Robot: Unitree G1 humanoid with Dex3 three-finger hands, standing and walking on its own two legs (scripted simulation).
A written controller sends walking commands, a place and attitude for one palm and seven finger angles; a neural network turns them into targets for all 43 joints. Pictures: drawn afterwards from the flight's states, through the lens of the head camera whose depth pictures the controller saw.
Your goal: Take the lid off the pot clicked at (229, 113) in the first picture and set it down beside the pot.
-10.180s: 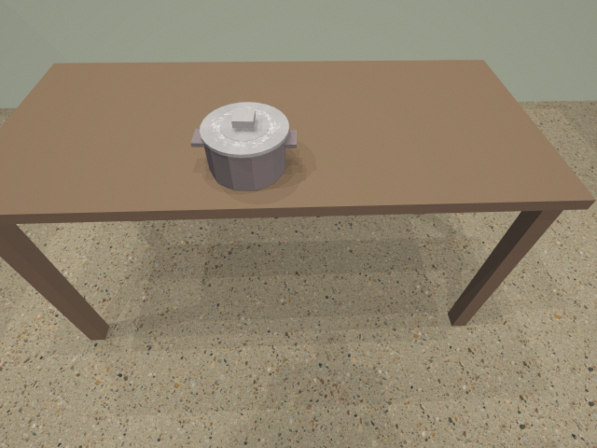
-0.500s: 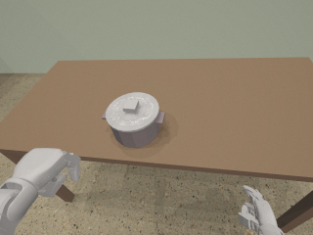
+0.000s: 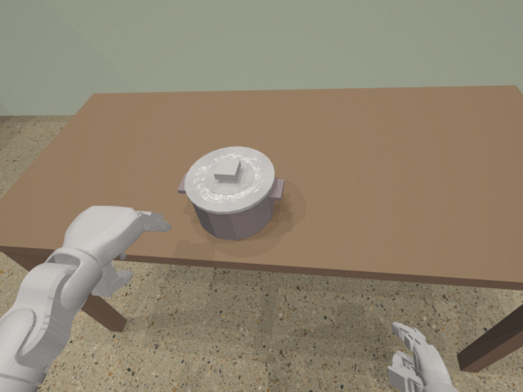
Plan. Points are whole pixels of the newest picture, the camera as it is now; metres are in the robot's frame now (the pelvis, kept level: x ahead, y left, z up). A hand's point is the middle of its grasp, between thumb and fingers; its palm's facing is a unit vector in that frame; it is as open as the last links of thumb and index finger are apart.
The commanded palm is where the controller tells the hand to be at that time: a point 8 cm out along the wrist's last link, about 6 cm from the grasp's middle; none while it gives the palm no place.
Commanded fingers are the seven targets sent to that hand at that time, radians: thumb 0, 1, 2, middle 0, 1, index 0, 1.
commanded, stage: reach forward and open the fingers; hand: left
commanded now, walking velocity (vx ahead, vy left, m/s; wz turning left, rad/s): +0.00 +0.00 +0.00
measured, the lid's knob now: (227, 169) +0.51 +0.13 +0.04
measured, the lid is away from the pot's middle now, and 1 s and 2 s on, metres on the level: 0.00 0.00 0.00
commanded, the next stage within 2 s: move the open hand above the knob in 0.06 s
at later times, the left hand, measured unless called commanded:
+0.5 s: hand (138, 222) +0.33 +0.23 +0.10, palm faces -0.27 -0.08 -0.96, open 10.3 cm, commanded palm +0.32 +0.22 +0.17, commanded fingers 0.00 -0.29 1.37 -0.81 -0.08 -0.81 -0.08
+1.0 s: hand (173, 183) +0.39 +0.18 +0.12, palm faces -0.21 -0.04 -0.98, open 10.2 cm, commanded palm +0.38 +0.18 +0.17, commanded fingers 0.00 -0.29 1.37 -0.81 -0.08 -0.81 -0.08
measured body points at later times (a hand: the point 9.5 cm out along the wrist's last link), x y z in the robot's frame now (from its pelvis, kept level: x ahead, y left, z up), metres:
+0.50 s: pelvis +0.01 -0.01 +0.00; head +0.03 -0.06 +0.45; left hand +0.34 +0.23 +0.15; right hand +0.21 -0.24 -0.11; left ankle +0.02 +0.10 -0.74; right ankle +0.00 -0.15 -0.74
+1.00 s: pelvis +0.02 -0.02 +0.00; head +0.04 -0.07 +0.44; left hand +0.40 +0.18 +0.17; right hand +0.19 -0.26 -0.12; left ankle +0.02 +0.10 -0.74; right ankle +0.00 -0.15 -0.74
